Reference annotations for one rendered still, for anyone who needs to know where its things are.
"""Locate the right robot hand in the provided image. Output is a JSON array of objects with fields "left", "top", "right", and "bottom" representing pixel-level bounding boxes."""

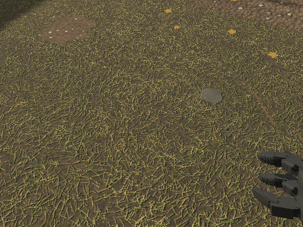
[{"left": 252, "top": 150, "right": 303, "bottom": 225}]

